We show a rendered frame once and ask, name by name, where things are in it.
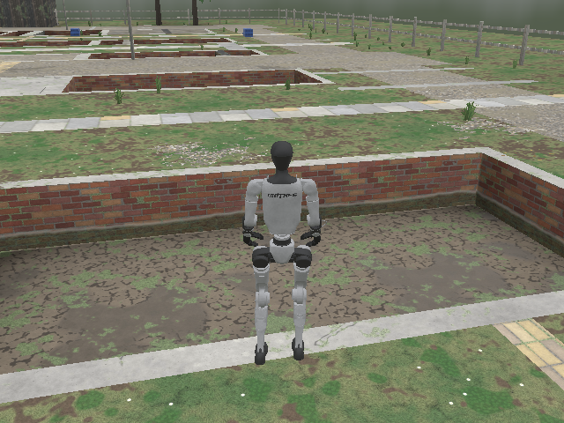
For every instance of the robot left forearm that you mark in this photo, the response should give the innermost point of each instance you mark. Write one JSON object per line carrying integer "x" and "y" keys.
{"x": 247, "y": 230}

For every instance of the robot right forearm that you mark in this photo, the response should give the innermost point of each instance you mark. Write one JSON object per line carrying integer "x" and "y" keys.
{"x": 316, "y": 230}

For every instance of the robot head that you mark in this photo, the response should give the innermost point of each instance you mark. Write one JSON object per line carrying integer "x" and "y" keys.
{"x": 281, "y": 154}

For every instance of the humanoid robot torso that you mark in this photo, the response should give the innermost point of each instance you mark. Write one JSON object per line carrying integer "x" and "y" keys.
{"x": 282, "y": 214}

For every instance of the robot right upper arm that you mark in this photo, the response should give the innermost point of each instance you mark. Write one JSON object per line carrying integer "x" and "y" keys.
{"x": 309, "y": 188}

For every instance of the right robot hand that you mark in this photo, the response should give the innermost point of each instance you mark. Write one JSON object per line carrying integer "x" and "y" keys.
{"x": 313, "y": 242}

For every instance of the left robot hand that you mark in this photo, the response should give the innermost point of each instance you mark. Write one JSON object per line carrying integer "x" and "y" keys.
{"x": 250, "y": 242}

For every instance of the robot left upper arm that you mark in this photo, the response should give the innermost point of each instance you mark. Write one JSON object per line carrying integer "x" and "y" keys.
{"x": 253, "y": 189}

